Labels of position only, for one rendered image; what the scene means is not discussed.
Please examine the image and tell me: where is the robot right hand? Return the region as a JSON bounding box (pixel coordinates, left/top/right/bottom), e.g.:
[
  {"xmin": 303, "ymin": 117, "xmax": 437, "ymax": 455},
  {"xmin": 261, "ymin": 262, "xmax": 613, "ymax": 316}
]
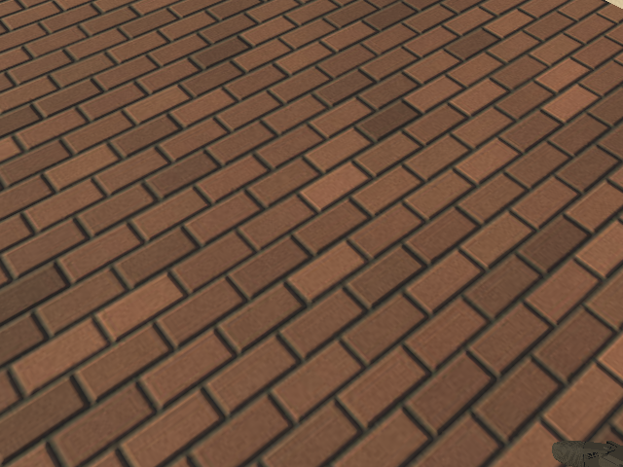
[{"xmin": 552, "ymin": 441, "xmax": 623, "ymax": 467}]

